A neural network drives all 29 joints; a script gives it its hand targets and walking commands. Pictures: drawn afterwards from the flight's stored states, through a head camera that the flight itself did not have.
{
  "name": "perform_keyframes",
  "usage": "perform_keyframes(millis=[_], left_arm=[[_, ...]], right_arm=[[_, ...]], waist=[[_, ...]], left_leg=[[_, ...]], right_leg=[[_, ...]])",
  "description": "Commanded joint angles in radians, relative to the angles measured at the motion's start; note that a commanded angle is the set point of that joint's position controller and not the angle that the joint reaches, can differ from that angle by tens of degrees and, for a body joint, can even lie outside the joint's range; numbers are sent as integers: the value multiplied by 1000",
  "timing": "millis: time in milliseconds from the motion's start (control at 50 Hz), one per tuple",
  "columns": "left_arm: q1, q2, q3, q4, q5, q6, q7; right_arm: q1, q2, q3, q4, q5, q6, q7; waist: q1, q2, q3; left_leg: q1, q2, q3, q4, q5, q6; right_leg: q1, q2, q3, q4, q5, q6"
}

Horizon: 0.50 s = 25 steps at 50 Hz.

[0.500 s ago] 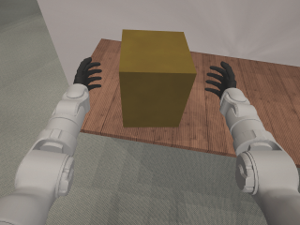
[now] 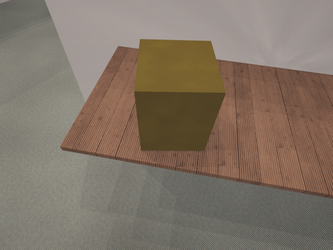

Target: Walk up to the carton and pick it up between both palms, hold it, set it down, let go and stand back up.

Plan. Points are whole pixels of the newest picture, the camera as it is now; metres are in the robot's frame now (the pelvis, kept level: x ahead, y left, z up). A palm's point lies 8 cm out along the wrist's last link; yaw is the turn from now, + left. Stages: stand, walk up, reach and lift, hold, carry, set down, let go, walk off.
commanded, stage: stand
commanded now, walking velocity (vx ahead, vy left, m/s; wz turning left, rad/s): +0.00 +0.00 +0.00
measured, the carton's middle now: (174, 98) +0.51 +0.00 +0.04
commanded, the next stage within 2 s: none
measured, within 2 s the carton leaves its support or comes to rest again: neither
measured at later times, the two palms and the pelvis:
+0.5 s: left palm out of the picture +0.05 +0.23 -0.13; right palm out of the picture +0.06 -0.24 -0.14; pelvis +0.05 +0.00 +0.00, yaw +1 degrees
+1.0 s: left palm out of the picture -0.02 +0.21 -0.15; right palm out of the picture -0.02 -0.22 -0.16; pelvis +0.03 -0.01 +0.00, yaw +1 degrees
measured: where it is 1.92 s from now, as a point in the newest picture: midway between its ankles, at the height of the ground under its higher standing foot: outside the picture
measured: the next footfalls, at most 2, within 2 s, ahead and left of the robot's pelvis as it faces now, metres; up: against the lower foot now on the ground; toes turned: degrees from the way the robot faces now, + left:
none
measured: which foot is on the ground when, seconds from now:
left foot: down 0.00-1.00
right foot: down 0.00-1.00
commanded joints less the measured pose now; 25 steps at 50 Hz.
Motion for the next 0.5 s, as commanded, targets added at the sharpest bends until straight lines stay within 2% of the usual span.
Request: perform_keyframes(millis=[0, 40, 60, 100, 120, 160, 220, 260, 300, 380, 460, 480], left_arm=[[-83, 130, 6, -50, 11, -92, -6], [-67, 134, -1, 4, 0, -101, 18], [-56, 131, -6, 29, -6, -101, 26], [-36, 143, -14, 78, -10, -94, 33], [-14, 141, -19, 105, -10, -90, 37], [-5, 152, -21, 138, -11, -80, 40], [18, 166, -27, 181, -20, -66, 39], [10, 168, -30, 202, -21, -62, 36], [18, 162, -34, 212, -24, -61, 34], [20, 162, -35, 231, -27, -63, 36], [22, 154, -40, 256, -33, -69, 42], [31, 135, -44, 267, -35, -69, 43]], right_arm=[[-147, -218, -71, -133, -6, 3, -5], [-119, -205, -59, -88, 11, 13, 1], [-91, -206, -55, -72, 16, 15, 3], [-55, -207, -46, -34, 22, 25, 2], [-31, -219, -44, -22, 22, 28, -1], [6, -228, -37, -2, 25, 35, -6], [35, -238, -28, 31, 29, 45, -14], [42, -235, -22, 42, 30, 43, -18], [43, -232, -17, 59, 33, 41, -22], [36, -226, -11, 71, 42, 33, -32], [39, -207, -4, 87, 48, 33, -39], [40, -206, -2, 94, 52, 32, -40]], waist=[[-19, 32, -319], [-19, 4, -294], [-28, 27, -266], [-32, 38, -185], [-31, 13, -147], [-35, -2, -63], [-33, -5, 38], [-39, -12, 110], [-30, -14, 134], [-30, 33, 119], [-32, -2, 64], [-33, 6, 42]], left_leg=[[75, 147, -158, -12, 94, 4], [77, 157, -184, -8, 238, 8], [75, 158, -190, -4, 279, 10], [41, 145, -189, -11, 320, 17], [40, 148, -195, -10, 364, 23], [-1, 142, -194, -24, 365, 29], [-28, 133, -180, -55, 267, 34], [-59, 128, -177, -63, 253, 34], [-56, 124, -173, -72, 218, 39], [-27, 118, -159, -65, 270, 36], [9, 109, -141, -46, 322, 36], [26, 110, -140, -41, 330, 39]], right_leg=[[-2, -164, 125, -36, 158, -4], [-29, -163, 126, -27, 282, -8], [-46, -165, 127, -31, 306, -7], [-70, -165, 128, -34, 339, -10], [-93, -159, 123, -30, 364, -10], [-112, -154, 118, -39, 349, -8], [-160, -149, 128, -72, 273, -8], [-177, -149, 134, -83, 288, -7], [-180, -149, 143, -100, 258, -7], [-158, -142, 141, -93, 279, -5], [-109, -139, 134, -71, 384, -2], [-97, -139, 132, -61, 397, -4]])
